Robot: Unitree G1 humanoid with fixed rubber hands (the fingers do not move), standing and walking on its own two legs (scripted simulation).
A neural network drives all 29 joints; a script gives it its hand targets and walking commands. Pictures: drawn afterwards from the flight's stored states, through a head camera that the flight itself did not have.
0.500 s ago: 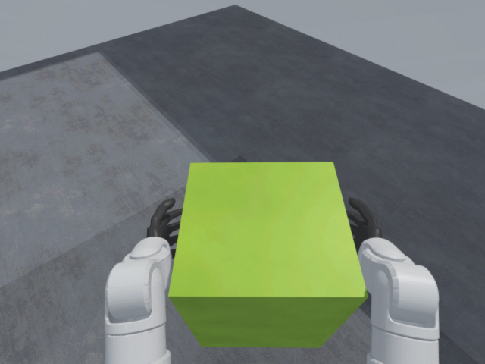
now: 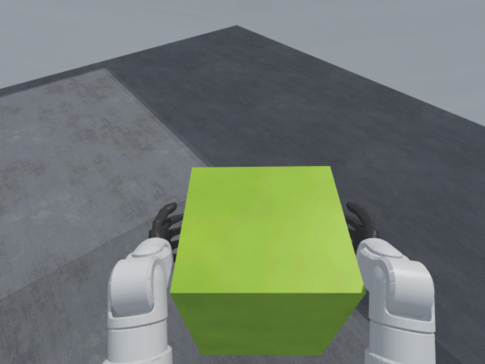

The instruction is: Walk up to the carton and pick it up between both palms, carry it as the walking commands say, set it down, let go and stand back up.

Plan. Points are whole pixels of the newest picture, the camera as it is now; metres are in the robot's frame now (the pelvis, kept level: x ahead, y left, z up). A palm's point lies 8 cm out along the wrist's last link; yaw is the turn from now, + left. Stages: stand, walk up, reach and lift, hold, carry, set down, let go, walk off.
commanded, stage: carry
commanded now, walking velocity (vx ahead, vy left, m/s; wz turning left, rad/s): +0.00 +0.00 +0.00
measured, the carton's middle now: (260, 267) +0.27 +0.00 +0.02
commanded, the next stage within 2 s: hold in 0.74 s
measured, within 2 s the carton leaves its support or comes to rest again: neither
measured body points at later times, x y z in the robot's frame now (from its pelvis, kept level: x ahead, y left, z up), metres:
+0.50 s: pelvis -0.02 +0.00 +0.00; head -0.04 +0.00 +0.45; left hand +0.25 +0.15 +0.08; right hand +0.25 -0.16 +0.08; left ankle +0.03 +0.11 -0.74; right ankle -0.04 -0.10 -0.74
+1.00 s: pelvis -0.04 +0.00 +0.00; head -0.03 +0.00 +0.45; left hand +0.24 +0.16 +0.03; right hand +0.24 -0.16 +0.03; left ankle +0.03 +0.13 -0.74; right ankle -0.04 -0.10 -0.74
